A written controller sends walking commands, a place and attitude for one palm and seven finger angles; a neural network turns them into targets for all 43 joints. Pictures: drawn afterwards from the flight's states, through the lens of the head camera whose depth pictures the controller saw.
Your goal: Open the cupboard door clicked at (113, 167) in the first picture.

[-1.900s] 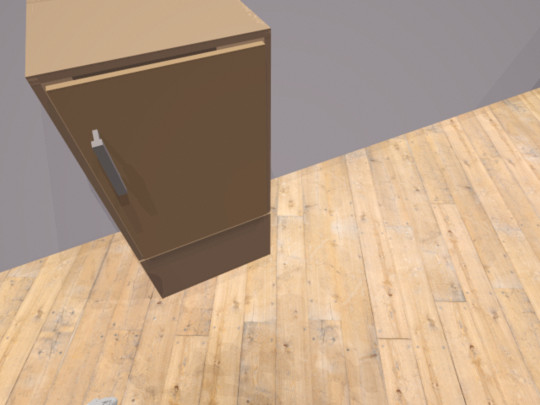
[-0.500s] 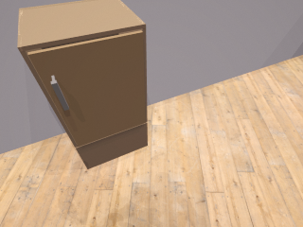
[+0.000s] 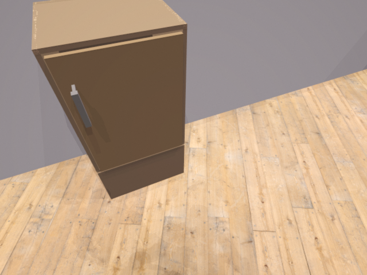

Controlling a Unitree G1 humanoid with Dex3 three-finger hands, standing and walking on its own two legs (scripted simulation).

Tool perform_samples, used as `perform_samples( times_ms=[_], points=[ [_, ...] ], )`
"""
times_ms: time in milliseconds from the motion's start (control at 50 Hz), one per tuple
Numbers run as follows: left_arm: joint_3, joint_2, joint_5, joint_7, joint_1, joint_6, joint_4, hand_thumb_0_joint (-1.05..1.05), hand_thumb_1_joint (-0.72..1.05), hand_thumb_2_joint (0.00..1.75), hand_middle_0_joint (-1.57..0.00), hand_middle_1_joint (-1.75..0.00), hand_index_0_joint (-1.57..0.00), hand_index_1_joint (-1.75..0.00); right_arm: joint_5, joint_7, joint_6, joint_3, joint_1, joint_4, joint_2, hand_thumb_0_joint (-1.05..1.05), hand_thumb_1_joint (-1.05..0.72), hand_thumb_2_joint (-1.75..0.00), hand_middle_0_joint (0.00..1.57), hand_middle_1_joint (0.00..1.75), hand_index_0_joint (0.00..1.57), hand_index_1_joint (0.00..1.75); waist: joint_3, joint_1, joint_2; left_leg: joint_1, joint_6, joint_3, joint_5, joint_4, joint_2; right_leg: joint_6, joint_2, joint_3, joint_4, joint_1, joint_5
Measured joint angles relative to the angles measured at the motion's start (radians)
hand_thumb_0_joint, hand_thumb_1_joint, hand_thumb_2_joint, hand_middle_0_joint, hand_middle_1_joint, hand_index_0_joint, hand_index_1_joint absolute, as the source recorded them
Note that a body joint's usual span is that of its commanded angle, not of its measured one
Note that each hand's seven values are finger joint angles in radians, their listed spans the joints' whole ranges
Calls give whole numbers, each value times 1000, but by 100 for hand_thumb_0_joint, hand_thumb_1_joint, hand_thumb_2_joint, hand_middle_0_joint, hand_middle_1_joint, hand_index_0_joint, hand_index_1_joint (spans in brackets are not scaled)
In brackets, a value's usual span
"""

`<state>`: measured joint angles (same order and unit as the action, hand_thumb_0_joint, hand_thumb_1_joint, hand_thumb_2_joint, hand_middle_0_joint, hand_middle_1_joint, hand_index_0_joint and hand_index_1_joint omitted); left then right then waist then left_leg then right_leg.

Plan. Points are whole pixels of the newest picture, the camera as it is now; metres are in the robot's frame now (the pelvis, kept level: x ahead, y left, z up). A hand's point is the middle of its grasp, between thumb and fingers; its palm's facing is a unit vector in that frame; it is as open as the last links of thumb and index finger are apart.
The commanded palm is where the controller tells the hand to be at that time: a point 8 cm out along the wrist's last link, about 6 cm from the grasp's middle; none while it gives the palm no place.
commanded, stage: turn to face it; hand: left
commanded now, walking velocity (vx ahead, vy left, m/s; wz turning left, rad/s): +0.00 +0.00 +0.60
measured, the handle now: (81, 106) +0.61 +0.38 -0.03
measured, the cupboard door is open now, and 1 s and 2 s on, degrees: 0 0 0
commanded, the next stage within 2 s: take the last steps up to it in 0.76 s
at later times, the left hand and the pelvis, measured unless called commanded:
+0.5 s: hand out of the picture +0.00 +0.26 -0.18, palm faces +0.26 -0.93 -0.25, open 7.3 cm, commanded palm none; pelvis -0.02 +0.04 -0.01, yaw +15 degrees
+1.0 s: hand out of the picture -0.06 +0.16 -0.15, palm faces +0.43 -0.86 -0.26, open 7.3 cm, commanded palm none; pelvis -0.02 -0.03 +0.00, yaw +24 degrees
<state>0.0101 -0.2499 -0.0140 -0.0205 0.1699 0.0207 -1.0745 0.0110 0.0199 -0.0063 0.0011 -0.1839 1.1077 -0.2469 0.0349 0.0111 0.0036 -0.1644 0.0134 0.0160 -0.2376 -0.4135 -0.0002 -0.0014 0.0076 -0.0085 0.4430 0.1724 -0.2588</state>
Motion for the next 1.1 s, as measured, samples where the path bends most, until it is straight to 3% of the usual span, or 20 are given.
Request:
perform_samples(
  times_ms=[120, 220, 260, 320, 380, 460, 620, 700, 740, 780, 820, 880, 940, 1000, 1100],
  points=[
    [17, 22, -4, 1, -2, 13, 62, 0, 91, 89, -20, -30, -20, -30, 2, -11, -30, -16, -12, -47, 17, 0, -91, -90, 20, 30, 20, 30, 29, -1, -16, -99, -4, 47, -34, -122, 19, -1, 18, -51, 92, 62, -44],
    [30, 28, -18, -8, 6, 11, 103, 0, 91, 89, -20, -30, -20, -30, -1, -18, -50, -44, -20, -82, 21, 0, -91, -90, 20, 30, 20, 30, 60, 5, -10, -207, 0, -19, -234, -432, 6, 4, 58, -120, 137, 58, -75],
    [36, 20, -21, -9, 12, 13, 112, 0, 91, 89, -20, -30, -20, -30, -4, -23, -47, -50, -24, -96, 25, 0, -91, -90, 20, 30, 20, 30, 65, 7, 11, -193, 5, -51, -236, -403, -6, 19, 86, -141, 158, 57, -88],
    [43, 4, -12, -4, 21, 25, 124, 0, 91, 89, -20, -30, -20, -30, 3, -27, -24, -53, -42, -128, 24, 0, -91, -90, 20, 30, 20, 30, 52, 16, 41, -151, -12, -71, -78, -247, -2, 47, 130, -146, 294, 110, -163],
    [53, -4, -9, -4, 14, 49, 123, 0, 91, 89, -20, -30, -20, -30, 12, -21, -15, -50, -41, -139, 30, 0, -91, -90, 20, 30, 20, 30, 53, 4, 56, -157, -56, -75, -95, -253, 20, 48, 100, -52, 543, 219, -275],
    [58, 1, -11, 5, 6, 48, 117, 0, 91, 89, -20, -30, -20, -30, 15, -7, -12, -43, -49, -149, 36, 0, -91, -90, 20, 30, 20, 30, 40, 8, 35, -128, -62, -48, -33, -141, 30, 57, 74, -20, 669, 300, -186],
    [52, 15, -6, 5, -2, 40, 125, 0, 91, 90, -20, -30, -20, -30, 12, -3, -10, -42, -49, -153, 52, 0, -90, -90, 20, 30, 20, 30, 33, 15, 5, -95, -51, 9, 40, -34, 41, 74, 51, 2, 481, 253, -171],
    [43, 35, -1, 2, -2, 32, 130, 0, 91, 90, -20, -30, -20, -30, 14, -6, -20, -49, -44, -149, 47, 0, -90, -90, 20, 30, 20, 30, 29, 19, -16, -105, -32, 31, 35, -57, 43, 63, 31, -3, 316, 177, -162],
    [37, 45, 0, 1, 6, 19, 135, 0, 91, 90, -20, -30, -20, -30, 10, -8, -25, -53, -44, -145, 42, 0, -90, -90, 20, 30, 20, 30, 22, 15, -25, -123, -16, 41, 20, -93, 47, 59, 23, -10, 179, 114, -80],
    [31, 63, -8, -2, 14, 2, 133, 0, 91, 90, -20, -30, -20, -30, 2, -9, -32, -62, -40, -137, 30, 0, -90, -90, 20, 30, 20, 30, 22, 11, -52, -158, -3, 58, -60, -184, 41, -1, 9, -32, 130, 87, -38],
    [22, 76, -11, -1, 31, -5, 137, 0, 91, 89, -20, -30, -20, -30, 3, -10, -47, -71, -39, -132, 24, 0, -90, -90, 20, 30, 20, 30, 16, 10, -57, -217, -2, 56, -186, -359, 53, -29, 18, -53, 134, 79, -47],
    [21, 90, -11, -4, 61, -7, 134, 0, 91, 89, -20, -30, -20, -30, 7, -18, -59, -80, -34, -120, 15, 0, -91, -90, 20, 30, 20, 30, 11, 0, -51, -282, 5, 35, -180, -600, 44, -39, 30, -70, 89, 50, -30],
    [20, 98, -12, -2, 88, -13, 120, 0, 91, 89, -20, -30, -20, -30, 12, -23, -55, -83, -38, -111, 9, 0, -91, -90, 19, 30, 20, 30, 5, 0, -51, -294, 13, 26, -115, -689, 11, -43, 29, -93, 41, 23, -6],
    [19, 103, -15, 0, 124, -25, 102, 0, 91, 89, -20, -30, -20, -30, 18, -25, -52, -79, -50, -94, 11, 0, -91, -90, 19, 30, 20, 30, -8, -9, -46, -258, 17, 10, -89, -635, -29, -46, 22, -110, -1, 4, 10],
    [20, 104, -23, 10, 187, -37, 54, 0, 91, 89, -20, -30, -20, -30, 19, -25, -41, -67, -56, -64, 34, 0, -91, -90, 19, 30, 20, 30, -26, -36, -19, -159, 7, -41, -155, -403, -68, -49, 7, -123, -47, -10, 25]
  ],
)
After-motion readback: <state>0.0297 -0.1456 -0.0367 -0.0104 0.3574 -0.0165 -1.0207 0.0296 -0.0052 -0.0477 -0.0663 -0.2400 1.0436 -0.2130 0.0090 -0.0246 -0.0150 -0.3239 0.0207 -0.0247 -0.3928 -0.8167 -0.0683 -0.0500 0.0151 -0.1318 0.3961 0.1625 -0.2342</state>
